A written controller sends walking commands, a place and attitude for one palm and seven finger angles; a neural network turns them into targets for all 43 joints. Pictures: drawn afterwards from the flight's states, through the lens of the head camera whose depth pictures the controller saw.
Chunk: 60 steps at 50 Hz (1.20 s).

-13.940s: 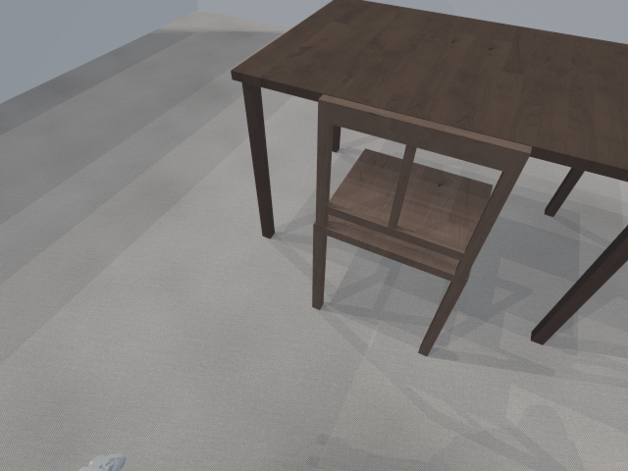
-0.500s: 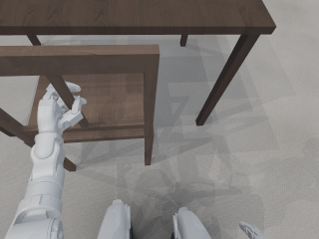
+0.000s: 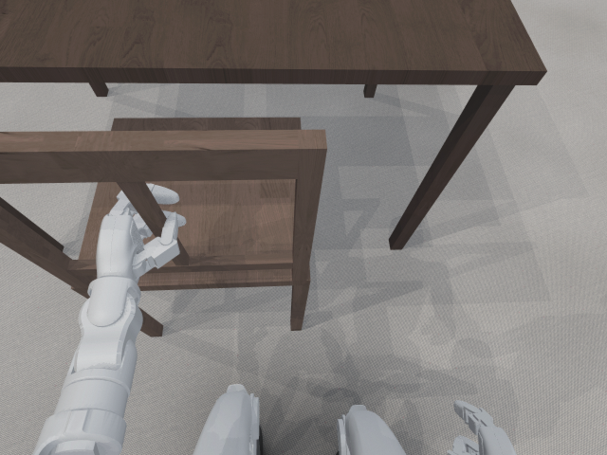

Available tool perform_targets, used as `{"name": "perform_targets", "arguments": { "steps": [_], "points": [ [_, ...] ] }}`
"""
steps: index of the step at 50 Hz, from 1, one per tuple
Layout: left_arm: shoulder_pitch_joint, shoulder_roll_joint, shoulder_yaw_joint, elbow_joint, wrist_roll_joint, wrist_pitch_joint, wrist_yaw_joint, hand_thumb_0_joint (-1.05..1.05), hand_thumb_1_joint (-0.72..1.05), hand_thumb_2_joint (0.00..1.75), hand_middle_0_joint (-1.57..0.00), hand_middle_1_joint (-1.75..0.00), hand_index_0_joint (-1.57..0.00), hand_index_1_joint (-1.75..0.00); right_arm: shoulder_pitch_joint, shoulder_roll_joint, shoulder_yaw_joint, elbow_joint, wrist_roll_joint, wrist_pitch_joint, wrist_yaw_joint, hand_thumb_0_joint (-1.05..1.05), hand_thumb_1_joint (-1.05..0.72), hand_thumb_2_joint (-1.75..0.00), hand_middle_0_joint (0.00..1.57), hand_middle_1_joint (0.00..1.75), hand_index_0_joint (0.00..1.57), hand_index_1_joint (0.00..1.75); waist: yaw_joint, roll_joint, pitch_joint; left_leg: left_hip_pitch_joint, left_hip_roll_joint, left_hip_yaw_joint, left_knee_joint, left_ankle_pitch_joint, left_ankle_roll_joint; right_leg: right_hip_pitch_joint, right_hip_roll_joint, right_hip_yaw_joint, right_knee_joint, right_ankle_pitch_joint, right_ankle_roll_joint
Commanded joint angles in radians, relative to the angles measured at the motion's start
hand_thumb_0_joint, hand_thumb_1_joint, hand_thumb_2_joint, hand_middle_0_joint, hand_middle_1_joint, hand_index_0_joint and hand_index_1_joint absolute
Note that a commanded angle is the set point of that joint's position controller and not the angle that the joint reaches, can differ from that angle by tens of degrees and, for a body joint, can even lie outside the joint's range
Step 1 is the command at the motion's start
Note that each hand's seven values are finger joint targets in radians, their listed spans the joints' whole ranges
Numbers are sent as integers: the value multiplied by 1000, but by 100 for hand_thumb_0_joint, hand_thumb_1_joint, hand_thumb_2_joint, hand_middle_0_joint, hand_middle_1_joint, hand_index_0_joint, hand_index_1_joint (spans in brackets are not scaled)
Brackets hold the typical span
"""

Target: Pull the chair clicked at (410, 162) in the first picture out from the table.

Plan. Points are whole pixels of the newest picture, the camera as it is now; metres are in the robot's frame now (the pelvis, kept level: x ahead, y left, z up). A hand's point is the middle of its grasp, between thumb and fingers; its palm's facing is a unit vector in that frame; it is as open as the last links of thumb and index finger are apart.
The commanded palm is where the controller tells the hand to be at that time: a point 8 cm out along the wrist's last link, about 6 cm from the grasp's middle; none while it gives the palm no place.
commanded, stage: step backward, pulling the chair out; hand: left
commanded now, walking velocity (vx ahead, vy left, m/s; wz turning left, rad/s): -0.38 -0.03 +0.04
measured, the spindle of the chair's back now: (160, 226) +0.41 +0.20 -0.01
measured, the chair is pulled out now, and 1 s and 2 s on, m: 0.03 0.17 0.23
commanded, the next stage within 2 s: none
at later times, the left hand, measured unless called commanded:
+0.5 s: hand (187, 275) +0.33 +0.14 +0.02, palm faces +0.07 -0.99 -0.12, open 5.1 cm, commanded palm +0.30 +0.19 +0.02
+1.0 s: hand (202, 340) +0.25 +0.12 +0.02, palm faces -0.02 -0.99 -0.17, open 5.1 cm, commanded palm +0.25 +0.17 +0.02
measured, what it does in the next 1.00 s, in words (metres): rises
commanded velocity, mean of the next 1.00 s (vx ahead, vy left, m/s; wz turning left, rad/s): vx -0.38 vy -0.03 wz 0.05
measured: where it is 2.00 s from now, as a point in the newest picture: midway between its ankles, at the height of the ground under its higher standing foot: outside the picture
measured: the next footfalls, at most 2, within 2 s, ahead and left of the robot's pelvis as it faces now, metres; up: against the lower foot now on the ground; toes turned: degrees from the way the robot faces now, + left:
left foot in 1.34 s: -0.04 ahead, +0.13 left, +0.00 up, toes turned +1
right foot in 1.94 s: -0.08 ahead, -0.13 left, +0.00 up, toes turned -1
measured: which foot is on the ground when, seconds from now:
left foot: down 0.00-1.00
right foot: down 0.00-1.00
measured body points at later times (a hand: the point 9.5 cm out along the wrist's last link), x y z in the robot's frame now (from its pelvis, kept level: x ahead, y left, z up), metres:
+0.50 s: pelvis -0.03 +0.00 +0.08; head +0.06 +0.00 +0.52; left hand +0.32 +0.20 +0.03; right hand +0.05 -0.27 -0.04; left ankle +0.03 +0.12 -0.64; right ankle -0.04 -0.14 -0.64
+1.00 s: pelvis -0.08 +0.00 +0.08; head -0.02 -0.01 +0.53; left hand +0.25 +0.17 +0.04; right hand +0.02 -0.27 -0.05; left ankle +0.03 +0.12 -0.64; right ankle -0.04 -0.13 -0.64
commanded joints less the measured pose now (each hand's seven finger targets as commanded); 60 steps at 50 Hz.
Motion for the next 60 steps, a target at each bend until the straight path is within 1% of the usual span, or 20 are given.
{"name": "perform_targets", "arguments": {
  "steps": [1,3,7,12,18,24,28,32,33,37,38,40,43,45,48,53,56,58,59,60],
  "points": [
    [-189,164,-34,-86,84,124,120,0,90,90,-50,-145,-50,-145,119,-142,-28,-124,22,25,-70,0,-90,-90,20,30,20,30,12,85,-457,675,11,-45,-313,602,52,320,-26,-10,-333,720,-42],
    [-232,133,-73,63,89,160,129,0,90,90,-50,-145,-50,-145,126,-157,-25,-93,21,43,-80,0,-90,-90,20,30,20,30,5,10,-377,643,31,-54,-365,655,55,372,-37,-14,-381,762,-30],
    [-355,131,-86,202,87,122,132,0,90,90,-50,-145,-50,-145,109,-162,-23,-62,16,46,-84,0,-90,-90,20,30,20,30,11,101,-321,725,72,-79,-445,786,56,437,-54,-8,-454,762,-21],
    [-358,111,-100,273,85,68,119,0,90,90,-50,-145,-50,-145,88,-157,-32,-50,5,45,-76,0,-90,-90,20,30,20,30,26,230,-311,845,107,-137,-501,906,66,448,-38,-13,-507,629,-32],
    [-258,125,-85,228,79,49,110,0,90,90,-50,-145,-50,-145,69,-156,-40,-62,3,41,-77,0,-90,-90,20,30,20,30,36,204,-356,906,118,-133,-535,953,62,527,-28,-15,-561,692,-34],
    [-242,121,-107,180,70,52,113,0,90,90,-50,-145,-50,-145,34,-148,-38,-70,16,32,-88,0,-90,-90,20,30,20,30,28,133,-324,832,109,-83,-579,747,41,617,-63,17,-619,755,-36],
    [-295,149,-107,215,70,48,126,0,90,90,-50,-145,-50,-145,23,-159,-41,-48,19,12,-103,0,-90,-90,20,30,20,30,28,129,-262,808,100,-78,-622,575,41,591,-69,27,-656,608,-32],
    [-370,95,-162,268,65,33,129,0,90,90,-50,-145,-50,-145,14,-153,-37,-19,22,-19,-106,0,-90,-90,20,30,20,30,26,105,-203,795,98,-92,-671,378,50,539,-59,30,-683,395,-31],
    [-374,131,-135,284,67,30,133,0,90,90,-50,-145,-50,-145,14,-162,-43,-10,22,-27,-110,0,-90,-90,20,30,20,30,29,88,-184,789,97,-97,-678,330,53,523,-60,40,-700,348,-32],
    [-412,92,-178,323,69,13,137,0,90,90,-50,-145,-50,-145,7,-150,-38,13,23,-64,-113,0,-90,-90,20,30,20,30,28,-2,-134,780,58,-55,-649,179,36,481,-111,86,-785,223,-43],
    [-410,127,-154,340,71,12,142,0,90,90,-50,-145,-50,-145,12,-159,-43,25,25,-73,-119,0,-90,-90,20,30,20,30,29,-43,-120,788,42,-45,-623,164,26,461,-132,101,-814,199,-52],
    [-427,87,-189,358,78,7,145,0,90,90,-50,-145,-50,-145,8,-154,-37,44,24,-90,-119,0,-90,-90,20,30,20,30,27,-60,-117,828,28,-29,-598,192,11,438,-164,104,-820,217,-66],
    [-440,98,-176,379,82,0,149,0,90,90,-50,-145,-50,-145,0,-175,-43,59,16,-108,-128,0,-90,-90,20,30,20,30,33,-5,-110,826,73,-94,-683,261,38,451,-96,51,-745,262,-39],
    [-454,50,-208,366,75,-4,141,0,90,90,-50,-145,-50,-145,-2,-169,-36,54,14,-115,-120,0,-90,-90,20,30,20,30,37,49,-117,812,127,-178,-774,182,69,458,-39,20,-649,191,-35],
    [-445,49,-197,352,72,5,144,0,90,90,-50,-145,-50,-145,-10,-172,-36,49,2,-117,-121,0,-90,-90,20,30,20,30,47,158,-132,781,202,-296,-829,176,116,474,-14,16,-509,206,-49],
    [-423,62,-182,335,81,19,138,0,90,90,-50,-145,-50,-145,14,-166,-39,53,-4,-128,-108,0,-90,-90,20,30,20,30,40,132,-168,760,181,-219,-743,296,107,575,-26,32,-584,283,-57],
    [-420,61,-190,312,78,18,136,0,90,90,-50,-145,-50,-145,-1,-154,-39,37,0,-136,-104,0,-90,-90,20,30,20,30,43,75,-125,646,119,-150,-681,134,69,596,-88,109,-690,190,-80],
    [-391,133,-145,323,80,15,151,0,90,90,-50,-145,-50,-145,25,-159,-50,50,14,-139,-109,0,-90,-90,20,30,20,30,35,-133,-135,679,-2,-30,-428,87,-7,527,-265,288,-849,128,-151],
    [-408,118,-156,329,86,20,158,0,90,90,-50,-145,-50,-145,-6,-151,-41,62,10,-135,-107,0,-90,-90,20,30,20,30,47,-139,-130,691,-30,-31,-293,107,-27,498,-349,324,-876,232,-191],
    [-405,100,-160,338,92,27,161,0,90,90,-50,-145,-50,-145,-29,-142,-31,68,0,-136,-106,0,-90,-90,20,30,20,30,57,-92,-145,645,-31,-67,-246,85,-27,571,-360,287,-832,459,-209]
  ]
}}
